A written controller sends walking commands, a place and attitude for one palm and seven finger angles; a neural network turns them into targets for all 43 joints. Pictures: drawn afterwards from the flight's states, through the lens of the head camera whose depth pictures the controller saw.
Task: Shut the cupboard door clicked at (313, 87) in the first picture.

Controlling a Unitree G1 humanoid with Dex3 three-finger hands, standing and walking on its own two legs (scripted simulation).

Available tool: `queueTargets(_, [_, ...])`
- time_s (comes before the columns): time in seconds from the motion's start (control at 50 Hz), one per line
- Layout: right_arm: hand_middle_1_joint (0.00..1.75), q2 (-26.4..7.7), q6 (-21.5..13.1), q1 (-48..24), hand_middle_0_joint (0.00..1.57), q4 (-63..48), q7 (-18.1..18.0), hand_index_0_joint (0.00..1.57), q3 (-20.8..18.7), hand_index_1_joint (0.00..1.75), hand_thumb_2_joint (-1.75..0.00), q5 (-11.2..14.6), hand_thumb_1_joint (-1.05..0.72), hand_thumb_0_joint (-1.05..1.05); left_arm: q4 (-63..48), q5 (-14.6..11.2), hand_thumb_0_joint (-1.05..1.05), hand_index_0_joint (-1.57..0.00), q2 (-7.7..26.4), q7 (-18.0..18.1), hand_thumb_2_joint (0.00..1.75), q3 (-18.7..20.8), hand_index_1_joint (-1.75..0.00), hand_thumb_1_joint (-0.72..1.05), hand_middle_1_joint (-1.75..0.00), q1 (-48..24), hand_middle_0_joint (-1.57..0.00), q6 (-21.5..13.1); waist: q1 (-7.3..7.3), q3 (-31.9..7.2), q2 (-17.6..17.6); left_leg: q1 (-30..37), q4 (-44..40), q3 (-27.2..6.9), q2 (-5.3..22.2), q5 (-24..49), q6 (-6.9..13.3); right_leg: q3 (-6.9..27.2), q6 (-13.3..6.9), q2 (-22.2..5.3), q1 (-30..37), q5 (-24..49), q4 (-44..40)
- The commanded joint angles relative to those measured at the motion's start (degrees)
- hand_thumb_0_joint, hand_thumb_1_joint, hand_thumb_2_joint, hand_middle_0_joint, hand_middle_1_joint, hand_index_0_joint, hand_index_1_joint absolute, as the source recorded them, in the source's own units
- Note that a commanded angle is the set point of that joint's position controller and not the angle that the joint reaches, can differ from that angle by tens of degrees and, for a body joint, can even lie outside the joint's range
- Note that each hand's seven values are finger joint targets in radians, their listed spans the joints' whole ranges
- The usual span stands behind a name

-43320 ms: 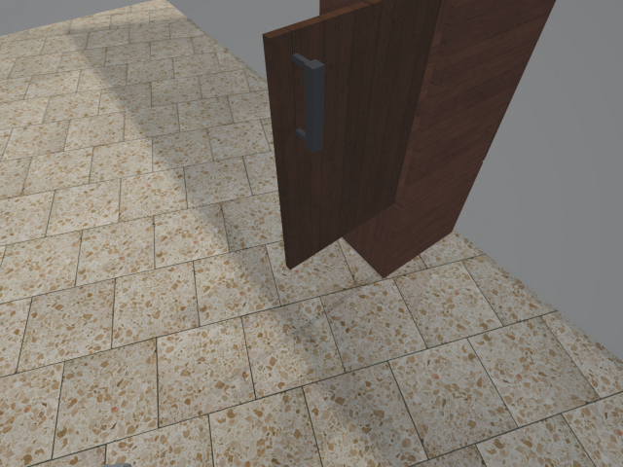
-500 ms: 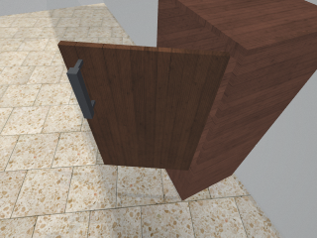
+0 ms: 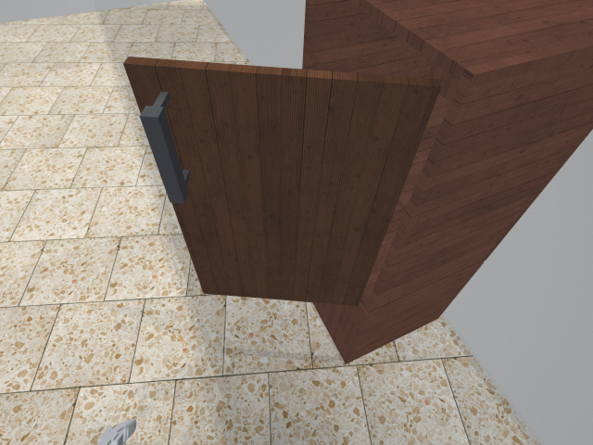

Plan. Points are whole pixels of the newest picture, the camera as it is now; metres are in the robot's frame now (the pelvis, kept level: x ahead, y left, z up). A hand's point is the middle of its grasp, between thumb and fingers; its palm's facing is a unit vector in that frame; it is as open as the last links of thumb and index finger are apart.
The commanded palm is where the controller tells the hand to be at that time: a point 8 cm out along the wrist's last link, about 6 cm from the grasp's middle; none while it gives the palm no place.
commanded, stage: raise the hand and make a fist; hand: left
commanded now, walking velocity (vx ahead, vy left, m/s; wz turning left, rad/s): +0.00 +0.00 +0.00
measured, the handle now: (171, 150) +0.46 +0.22 +0.14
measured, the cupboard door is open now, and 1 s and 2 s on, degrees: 61 61 61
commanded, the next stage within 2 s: bring the fist close to the handle in 1.84 s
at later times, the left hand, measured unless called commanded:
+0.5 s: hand (120, 438) +0.12 +0.20 +0.02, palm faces +0.12 -0.99 -0.05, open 5.4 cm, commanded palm +0.12 +0.24 +0.01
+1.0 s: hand (131, 372) +0.18 +0.20 +0.06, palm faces -0.06 -1.00 -0.03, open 3.3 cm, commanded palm +0.15 +0.26 +0.08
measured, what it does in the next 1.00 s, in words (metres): stands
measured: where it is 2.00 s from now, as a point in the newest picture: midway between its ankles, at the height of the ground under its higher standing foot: outside the picture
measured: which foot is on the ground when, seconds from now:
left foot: down 0.00-1.00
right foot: down 0.00-1.00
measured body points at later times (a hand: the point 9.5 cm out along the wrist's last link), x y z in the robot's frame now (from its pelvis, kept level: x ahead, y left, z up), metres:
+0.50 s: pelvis -0.06 -0.01 -0.07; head -0.03 +0.00 +0.37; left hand +0.11 +0.26 +0.02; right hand +0.17 -0.23 -0.12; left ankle -0.01 +0.12 -0.74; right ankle -0.03 -0.11 -0.74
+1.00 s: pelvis -0.02 +0.02 -0.04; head +0.00 +0.02 +0.41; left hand +0.18 +0.25 +0.06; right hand +0.16 -0.21 -0.10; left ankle -0.01 +0.12 -0.74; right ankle -0.03 -0.11 -0.74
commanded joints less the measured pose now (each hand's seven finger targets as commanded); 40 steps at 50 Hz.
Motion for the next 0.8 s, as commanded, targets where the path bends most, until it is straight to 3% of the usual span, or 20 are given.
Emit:
queueTargets(0.0, [0.3, -9.9, -11.1, -1.3, 0.2, -15.5, 0.9, 0.2, -4.6, 0.3, -0.9, 0.4, -0.9, 0.0, -41.7, -5.5, 0.0, -0.27, 1.5, 1.8, 0.9, -1.2, -0.38, 0.9, -0.38, -9.9, -0.27, -7.8, -3.45, -13.1, 10.9, 3.1, 1.6, -3.8, 3.6, 25.3, -0.5, -4.4, -0.4, -0.4, -8.1, 7.6, 1.2])
queueTargets(0.02, [0.3, -10.0, -11.5, -2.7, 0.2, -17.9, 1.1, 0.2, -5.1, 0.3, -0.9, 0.0, -0.9, 0.0, -38.9, -5.3, 0.0, -0.29, 3.1, 0.6, 0.9, 1.4, -0.4, 0.9, -0.4, -7.6, -0.29, -9.9, -3.31, -7.8, 7.1, -4.9, 4.0, -3.3, 1.8, 15.3, -0.4, -5.0, -0.8, -0.6, -10.0, 8.8, -0.9])
queueTargets(0.04, [0.3, -9.6, -11.8, -3.7, 0.2, -18.9, 1.2, 0.2, -4.6, 0.3, -0.9, -0.4, -0.9, 0.0, -33.3, -5.5, 0.0, -0.31, 2.6, -0.8, 0.9, 1.7, -0.42, 0.9, -0.42, -6.4, -0.31, -12.5, -3.92, 0.2, -1.2, -12.3, 4.8, -3.9, 0.7, 6.3, -0.3, -5.3, -0.5, -0.7, -14.3, 3.6, -1.6])
queueTargets(0.06, [0.3, -9.1, -11.9, -3.8, 0.2, -20.4, 1.5, 0.2, -5.4, 0.3, -0.9, -0.2, -0.9, 0.0, -26.9, -6.1, 0.0, -0.33, 2.2, -3.1, 0.9, 4.0, -0.44, 0.9, -0.44, 1.5, -0.33, -15.4, -2.13, 3.6, -6.0, -15.7, 6.6, -3.3, 0.0, 4.3, -0.1, -4.6, -0.7, -0.7, -16.4, 1.5, -2.1])
queueTargets(0.1, [0.3, -8.9, -11.8, -4.8, 0.2, -23.3, 2.6, 0.2, -5.9, 0.3, -0.9, -1.1, -0.9, 0.0, -19.3, -9.0, 0.0, -0.36, -1.4, -10.3, 0.9, 5.1, -0.48, 0.9, -0.48, 13.9, -0.36, -22.8, 1.22, -1.0, -16.6, -22.3, 13.2, -2.5, -0.7, 4.2, -0.5, -4.0, -0.3, -0.6, -20.6, 4.0, 4.9])
queueTargets(0.12, [0.3, -8.6, -11.5, -5.2, 0.2, -24.5, 3.3, 0.2, -6.1, 0.3, -0.9, -1.2, -0.9, 0.0, -18.2, -10.4, 0.0, -0.38, -3.2, -14.6, 0.9, 4.1, -0.5, 0.9, -0.5, 17.2, -0.38, -26.6, 1.96, -3.8, -19.8, -25.7, 16.1, -1.7, -1.1, 2.3, -0.8, -2.6, 0.3, -1.2, -21.5, 5.1, 7.6])
queueTargets(0.14, [0.3, -8.7, -11.2, -5.4, 0.2, -25.8, 3.7, 0.2, -6.6, 0.3, -0.9, -1.0, -0.9, 0.0, -17.9, -11.8, 0.0, -0.4, -1.3, -18.8, 0.9, 5.9, -0.52, 0.9, -0.52, 17.4, -0.4, -29.9, 2.47, -6.2, -20.4, -28.7, 18.3, -1.1, -1.7, -0.4, -1.2, -0.8, 0.5, -1.7, -21.9, 2.9, 9.1])
queueTargets(0.18, [0.3, -9.8, -11.0, -6.4, 0.2, -30.4, 4.5, 0.2, -6.8, 0.3, -0.9, -0.3, -0.9, 0.0, -20.3, -14.2, 0.0, -0.44, 5.5, -26.7, 0.9, 11.1, -0.56, 0.9, -0.56, 15.4, -0.44, -33.1, 3.63, -12.3, -12.4, -30.8, 21.7, -0.1, -2.5, -1.7, -1.2, 3.4, 0.0, -3.3, -19.4, 2.8, 11.6])
queueTargets(0.24, [0.3, -9.7, -9.9, -9.1, 0.2, -36.6, 3.3, 0.2, -6.1, 0.3, -0.9, 0.4, -0.9, 0.0, -34.2, -16.1, 0.0, -0.49, 12.2, -28.0, 0.9, 16.2, -0.62, 0.9, -0.62, 6.9, -0.49, -29.8, 5.2, -19.4, 3.6, -30.2, 23.1, 2.2, -3.0, -5.2, 0.1, 5.8, -0.4, -3.0, -19.5, -10.7, 11.1])
queueTargets(0.26, [0.3, -9.5, -9.7, -8.8, 0.2, -37.0, 2.7, 0.2, -5.9, 0.3, -0.9, 0.4, -0.9, 0.0, -39.0, -16.6, 0.0, -0.51, 14.5, -26.4, 0.9, 17.9, -0.64, 0.9, -0.64, 1.8, -0.51, -29.3, 4.63, -20.0, 6.3, -30.8, 23.8, 1.5, -2.6, -7.1, 0.3, 6.7, -0.4, -2.7, -21.2, -15.7, 11.0])
queueTargets(0.32, [0.3, -8.1, -10.6, -6.3, 0.2, -37.6, 1.9, 0.2, -5.0, 0.3, -0.9, 0.1, -0.9, 0.0, -55.6, -16.0, 0.0, -0.57, 11.3, -21.0, 0.9, 13.4, -0.7, 0.9, -0.7, -9.6, -0.57, -31.9, 0.77, -21.8, 11.3, -26.5, 24.4, -0.8, -1.1, -10.4, 1.4, 5.4, -1.1, -1.1, -26.3, -20.0, 11.3])
queueTargets(0.36, [0.3, -8.5, -11.5, -5.2, 0.2, -36.1, 0.8, 0.2, -4.3, 0.3, -0.9, -0.3, -0.9, 0.0, -62.7, -14.8, 0.0, -0.6, 9.7, -18.6, 0.9, 8.6, -0.74, 0.9, -0.74, -15.1, -0.6, -34.4, -2.16, -20.5, 8.6, -26.0, 25.1, -2.3, -0.3, -12.3, 1.9, 4.0, -1.3, 0.1, -29.6, -19.3, 12.9])
queueTargets(0.4, [0.3, -9.3, -12.4, -3.7, 0.2, -34.3, -0.1, 0.2, -3.9, 0.3, -0.9, 0.1, -0.9, 0.0, -59.9, -14.7, 0.0, -0.64, 6.4, -19.3, 0.9, 3.4, -0.78, 0.9, -0.78, -12.3, -0.64, -34.6, -3.89, -16.9, 7.2, -26.4, 25.6, -3.1, 0.2, -13.0, 2.0, 3.6, -1.3, 0.6, -31.0, -18.9, 12.6])
queueTargets(0.46, [0.3, -10.5, -12.5, -3.2, 0.2, -33.3, -1.3, 0.2, -3.1, 0.3, -0.9, 1.2, -0.9, 0.0, -51.0, -14.2, 0.0, -0.69, 6.3, -22.8, 0.9, 0.0, -0.84, 0.9, -0.84, -10.5, -0.69, -29.0, -5.13, -11.2, 3.8, -29.0, 24.9, -3.8, 0.4, -14.4, 2.3, 4.0, -0.8, 0.8, -30.2, -20.4, 9.7])
queueTargets(0.52, [0.3, -10.8, -11.0, -2.7, 0.2, -34.9, -1.6, 0.2, -3.3, 0.3, -0.9, 2.2, -0.9, 0.0, -44.4, -13.1, 0.0, -0.75, 10.2, -24.8, 0.9, 3.7, -0.9, 0.9, -0.9, -4.8, -0.75, -17.6, -2.05, -11.7, 1.0, -29.2, 21.3, -3.7, 0.4, -14.1, 2.1, 4.3, -0.1, -0.4, -25.9, -21.6, 6.6])
queueTargets(0.56, [0.3, -9.8, -9.6, -4.3, 0.2, -36.7, -1.4, 0.2, -3.2, 0.3, -0.9, 2.3, -0.9, 0.0, -43.8, -13.2, 0.0, -0.79, 13.5, -23.5, 0.9, 10.0, -0.94, 0.9, -0.94, 0.0, -0.79, -10.7, 2.16, -14.9, 2.6, -26.8, 18.7, -3.6, -0.1, -10.5, 1.9, 3.1, -0.5, -0.6, -20.4, -17.7, 7.1])
queueTargets(0.6, [0.3, -7.9, -8.3, -5.5, 0.2, -38.4, -1.0, 0.2, -2.9, 0.3, -0.9, 1.9, -0.9, 0.0, -51.1, -15.6, 0.0, -0.82, 13.4, -20.6, 0.9, 14.1, -0.98, 0.9, -0.98, 1.5, -0.82, -8.1, 4.04, -18.4, 1.5, -23.8, 17.3, -3.2, -0.2, -5.1, 1.4, 1.4, -0.4, -0.6, -15.6, -10.8, 7.9])
queueTargets(0.66, [0.3, -6.5, -8.0, -5.4, 0.2, -38.2, -0.3, 0.2, -2.5, 0.3, -0.9, 0.9, -0.9, 0.0, -59.9, -17.7, 0.0, -0.88, 13.4, -14.7, 0.9, 19.0, -1.04, 0.9, -1.04, 2.2, -0.88, -10.5, 5.48, -22.1, 2.1, -20.6, 16.2, -3.2, 0.0, 3.9, 0.8, -2.0, -0.9, 0.8, -10.7, 3.6, 11.3])
queueTargets(0.7, [0.3, -6.3, -8.5, -3.5, 0.2, -37.4, 0.7, 0.2, -2.6, 0.3, -0.9, 0.6, -0.9, 0.0, -61.7, -16.8, 0.0, -0.92, 10.4, -13.4, 0.9, 16.1, -1.08, 0.9, -1.08, 3.8, -0.92, -13.8, 4.48, -21.4, 3.3, -18.5, 15.7, -3.0, 0.3, 9.6, 0.5, -3.7, -1.0, 1.4, -11.9, 11.8, 13.1])
queueTargets(0.78, [0.3, -8.6, -9.7, -1.4, 0.2, -35.6, 1.6, 0.2, -2.7, 0.3, -0.9, 0.5, -0.9, 0.0, -60.3, -14.3, 0.0, -0.99, 6.4, -16.6, 0.9, 6.6, -1.16, 0.9, -1.16, 0.4, -0.99, -16.5, -0.13, -16.1, 5.2, -17.0, 16.1, -3.4, 0.8, 9.2, 0.7, -4.1, -0.6, 1.7, -17.5, 10.8, 12.6])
